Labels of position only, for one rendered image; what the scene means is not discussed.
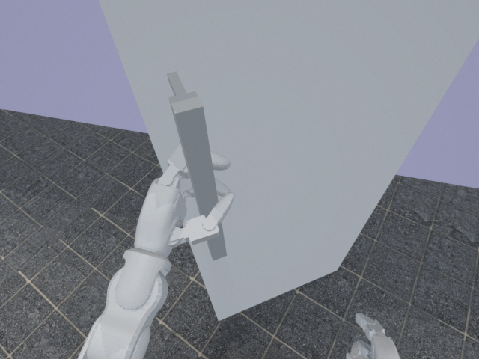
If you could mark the left robot hand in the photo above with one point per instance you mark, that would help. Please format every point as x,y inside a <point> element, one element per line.
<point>164,206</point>

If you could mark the fridge door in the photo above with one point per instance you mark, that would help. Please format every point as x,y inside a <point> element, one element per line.
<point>315,103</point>

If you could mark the handle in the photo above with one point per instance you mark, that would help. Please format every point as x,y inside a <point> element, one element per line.
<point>190,121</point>

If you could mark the right robot hand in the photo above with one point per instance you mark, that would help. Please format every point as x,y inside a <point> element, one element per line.
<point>382,347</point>

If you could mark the left robot forearm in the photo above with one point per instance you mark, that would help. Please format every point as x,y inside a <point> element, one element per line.
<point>134,296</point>

